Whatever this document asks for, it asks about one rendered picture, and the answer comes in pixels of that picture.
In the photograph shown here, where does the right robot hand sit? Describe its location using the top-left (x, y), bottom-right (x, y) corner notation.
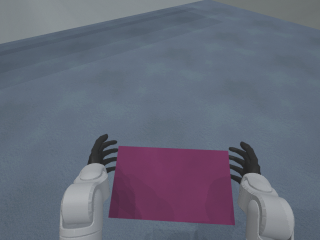
top-left (228, 141), bottom-right (261, 184)

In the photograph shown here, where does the left robot forearm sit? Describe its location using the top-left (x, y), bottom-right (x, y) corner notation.
top-left (59, 163), bottom-right (110, 240)

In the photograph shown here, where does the right robot forearm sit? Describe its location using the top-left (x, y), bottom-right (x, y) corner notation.
top-left (237, 173), bottom-right (295, 240)

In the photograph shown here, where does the carton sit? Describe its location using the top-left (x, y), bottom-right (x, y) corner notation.
top-left (108, 146), bottom-right (235, 226)

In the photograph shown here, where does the left robot hand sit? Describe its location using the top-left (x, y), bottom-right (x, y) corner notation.
top-left (87, 134), bottom-right (118, 173)

